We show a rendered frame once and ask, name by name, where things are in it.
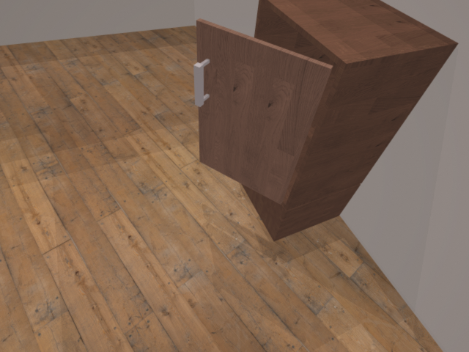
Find cupboard door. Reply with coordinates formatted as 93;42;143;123
196;18;333;205

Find handle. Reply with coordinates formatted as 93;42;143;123
193;59;210;107

